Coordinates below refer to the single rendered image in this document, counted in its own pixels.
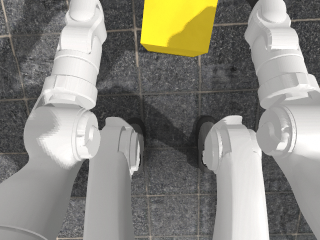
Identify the carton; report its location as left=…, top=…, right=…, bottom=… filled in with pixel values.
left=140, top=0, right=218, bottom=58

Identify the robot left foot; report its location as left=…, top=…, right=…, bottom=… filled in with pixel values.
left=127, top=117, right=146, bottom=174

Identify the right robot upper arm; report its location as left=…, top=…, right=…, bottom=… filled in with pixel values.
left=256, top=104, right=320, bottom=240

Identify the left robot upper arm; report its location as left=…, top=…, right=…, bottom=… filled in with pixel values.
left=0, top=106, right=101, bottom=240

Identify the robot right hand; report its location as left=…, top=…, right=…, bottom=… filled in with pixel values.
left=246, top=0, right=259, bottom=11

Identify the robot right forearm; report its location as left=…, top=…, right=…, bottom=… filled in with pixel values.
left=244, top=0, right=320, bottom=110

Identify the robot left forearm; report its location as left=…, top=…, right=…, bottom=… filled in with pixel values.
left=23, top=0, right=107, bottom=151

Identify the robot left thigh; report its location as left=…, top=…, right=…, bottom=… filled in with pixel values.
left=83, top=126, right=140, bottom=240

